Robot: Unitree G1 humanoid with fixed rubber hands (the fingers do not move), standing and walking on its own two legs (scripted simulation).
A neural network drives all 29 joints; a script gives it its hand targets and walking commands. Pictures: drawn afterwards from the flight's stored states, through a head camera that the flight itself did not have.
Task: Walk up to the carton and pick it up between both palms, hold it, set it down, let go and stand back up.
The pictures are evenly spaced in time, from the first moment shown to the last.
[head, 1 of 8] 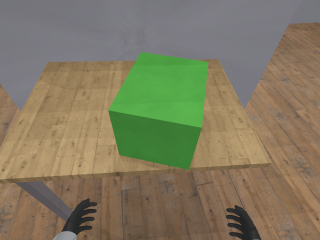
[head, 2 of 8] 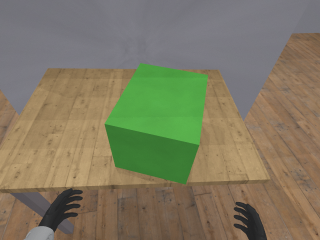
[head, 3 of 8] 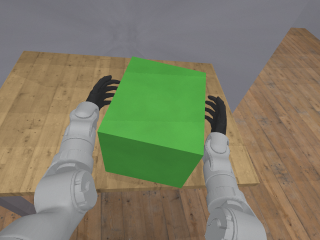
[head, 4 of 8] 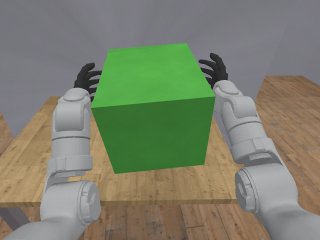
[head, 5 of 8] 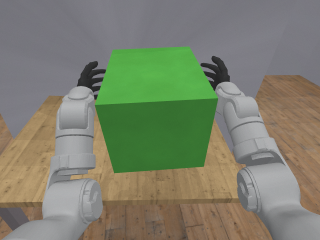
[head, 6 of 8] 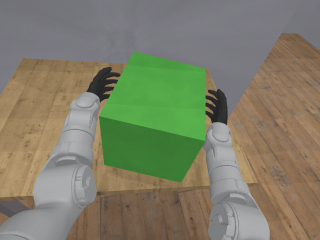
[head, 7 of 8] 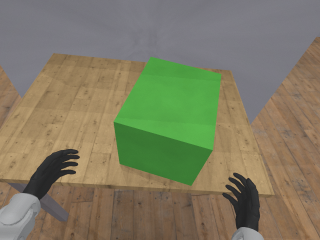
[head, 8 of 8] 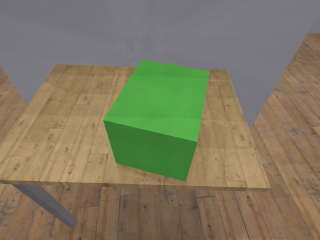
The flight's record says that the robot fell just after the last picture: no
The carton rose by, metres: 0.21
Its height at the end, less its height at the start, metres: +0.00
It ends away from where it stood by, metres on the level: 0.02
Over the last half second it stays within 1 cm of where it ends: yes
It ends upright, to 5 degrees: yes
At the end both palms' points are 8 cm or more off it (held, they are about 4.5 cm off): yes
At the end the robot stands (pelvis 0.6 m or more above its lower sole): yes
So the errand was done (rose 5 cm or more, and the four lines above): yes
